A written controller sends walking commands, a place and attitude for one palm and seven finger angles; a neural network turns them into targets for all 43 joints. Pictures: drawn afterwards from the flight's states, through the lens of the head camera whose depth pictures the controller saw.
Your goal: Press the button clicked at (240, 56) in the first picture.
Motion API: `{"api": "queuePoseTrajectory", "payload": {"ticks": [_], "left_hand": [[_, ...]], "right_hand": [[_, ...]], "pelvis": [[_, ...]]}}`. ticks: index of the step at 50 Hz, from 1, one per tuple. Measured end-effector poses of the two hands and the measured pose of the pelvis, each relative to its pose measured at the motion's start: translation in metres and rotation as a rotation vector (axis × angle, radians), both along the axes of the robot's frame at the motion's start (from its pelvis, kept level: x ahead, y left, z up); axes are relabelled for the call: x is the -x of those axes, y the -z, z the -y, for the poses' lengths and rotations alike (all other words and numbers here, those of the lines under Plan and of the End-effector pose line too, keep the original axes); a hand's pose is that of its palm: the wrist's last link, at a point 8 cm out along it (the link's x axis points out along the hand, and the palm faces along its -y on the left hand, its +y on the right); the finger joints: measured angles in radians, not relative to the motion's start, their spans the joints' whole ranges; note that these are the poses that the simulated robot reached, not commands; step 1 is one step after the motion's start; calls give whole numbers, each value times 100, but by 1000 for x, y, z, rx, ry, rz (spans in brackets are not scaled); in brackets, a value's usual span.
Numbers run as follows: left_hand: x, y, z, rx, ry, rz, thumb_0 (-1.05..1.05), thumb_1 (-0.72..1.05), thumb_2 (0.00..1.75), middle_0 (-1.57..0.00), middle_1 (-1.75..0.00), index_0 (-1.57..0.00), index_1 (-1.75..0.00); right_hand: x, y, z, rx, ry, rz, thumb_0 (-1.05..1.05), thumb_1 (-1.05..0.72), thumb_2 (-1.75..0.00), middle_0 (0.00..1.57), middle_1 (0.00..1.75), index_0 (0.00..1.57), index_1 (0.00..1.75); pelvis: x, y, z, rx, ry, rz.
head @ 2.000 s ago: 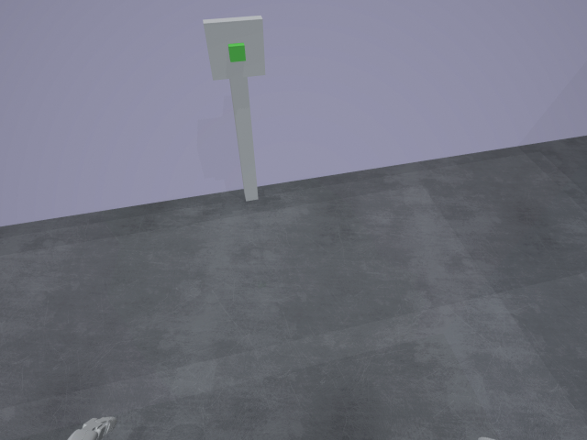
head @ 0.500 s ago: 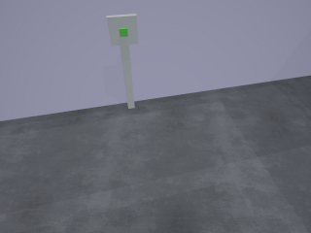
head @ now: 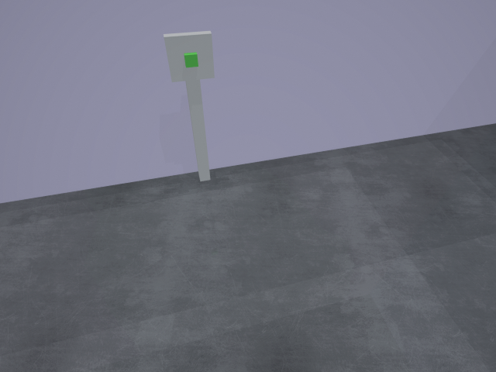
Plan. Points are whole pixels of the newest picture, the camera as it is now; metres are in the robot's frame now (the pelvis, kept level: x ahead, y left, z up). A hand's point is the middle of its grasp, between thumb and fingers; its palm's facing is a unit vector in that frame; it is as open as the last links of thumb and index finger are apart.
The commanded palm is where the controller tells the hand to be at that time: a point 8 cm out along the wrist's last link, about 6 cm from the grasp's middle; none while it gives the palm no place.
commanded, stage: walk to a spot facing it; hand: left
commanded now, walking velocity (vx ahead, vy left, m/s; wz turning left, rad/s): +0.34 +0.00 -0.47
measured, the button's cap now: (191, 59) +1.20 +0.32 -0.05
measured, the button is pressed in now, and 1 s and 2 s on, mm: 0 0 0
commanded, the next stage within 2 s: turn to face it in 1.14 s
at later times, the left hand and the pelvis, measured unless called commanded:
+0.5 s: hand out of the picture +0.15 +0.14 -0.18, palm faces -0.11 -0.98 -0.16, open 7.4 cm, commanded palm none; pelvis +0.15 -0.03 +0.00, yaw -9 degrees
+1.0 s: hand (204, 228) +0.49 +0.15 -0.17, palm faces -0.29 -0.94 -0.16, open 7.4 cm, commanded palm none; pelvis +0.36 +0.00 +0.00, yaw -21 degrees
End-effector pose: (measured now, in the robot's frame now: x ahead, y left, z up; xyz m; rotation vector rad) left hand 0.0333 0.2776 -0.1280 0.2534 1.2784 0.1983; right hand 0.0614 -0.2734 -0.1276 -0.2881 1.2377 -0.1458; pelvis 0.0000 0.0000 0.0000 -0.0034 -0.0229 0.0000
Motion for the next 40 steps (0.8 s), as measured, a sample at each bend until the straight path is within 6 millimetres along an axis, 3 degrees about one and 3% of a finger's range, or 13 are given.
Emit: {"api": "queuePoseTrajectory", "payload": {"ticks": [5,8,13,16,19,25,30,33,36,40], "left_hand": [[11,20,18,70,-1,-86,1,91,90,-20,-30,-20,-30],[5,27,31,93,17,-146,1,91,90,-20,-30,-20,-30],[-48,28,59,113,71,-126,1,91,90,-20,-30,-20,-30],[-80,33,72,107,65,-36,1,91,90,-20,-30,-20,-30],[-96,27,81,108,55,-24,1,91,90,-20,-30,-20,-30],[-117,18,89,135,89,-124,0,91,90,-20,-30,-20,-30],[-147,26,77,153,77,-176,0,91,90,-20,-30,-20,-30],[-173,40,62,158,64,-199,1,91,90,-20,-30,-20,-30],[-211,50,46,149,87,-214,1,91,90,-20,-30,-20,-30],[-285,40,36,132,150,-142,1,91,90,-20,-30,-20,-30]], "right_hand": [[23,15,-16,-35,73,-48,0,-91,-90,20,30,20,30],[40,23,-23,-59,151,-79,0,-91,-90,21,30,20,30],[72,33,-27,-100,245,-206,0,-91,-90,21,30,20,30],[73,38,-23,-119,256,-293,1,-91,-90,21,30,20,30],[40,31,-17,-117,253,-277,1,-91,-90,21,30,20,30],[-76,12,-10,-112,260,-36,1,-91,-90,20,30,20,30],[-176,3,-19,-108,215,114,1,-91,-90,20,30,20,30],[-230,6,-28,-86,187,182,1,-91,-90,20,30,20,30],[-256,8,-37,-62,204,225,0,-91,-90,20,30,20,30],[-252,2,-48,-60,300,176,0,-92,-90,20,30,20,30]], "pelvis": [[-20,10,-3,0,42,-12],[-37,15,1,-15,85,-14],[-66,19,16,-4,123,-8],[-83,26,28,5,112,0],[-102,17,31,14,121,1],[-148,2,28,9,163,-22],[-195,5,16,25,185,-22],[-230,17,4,35,203,-13],[-257,24,-6,29,235,4],[-288,12,-9,18,269,10]]}}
